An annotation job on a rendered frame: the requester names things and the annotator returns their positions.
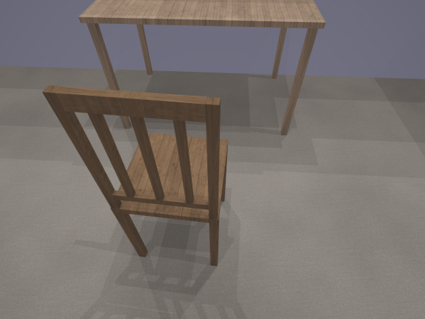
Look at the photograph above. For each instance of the chair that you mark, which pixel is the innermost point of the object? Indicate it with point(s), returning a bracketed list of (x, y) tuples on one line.
[(169, 176)]

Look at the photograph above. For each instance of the table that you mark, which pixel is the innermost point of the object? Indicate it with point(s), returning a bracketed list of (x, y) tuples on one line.
[(224, 13)]

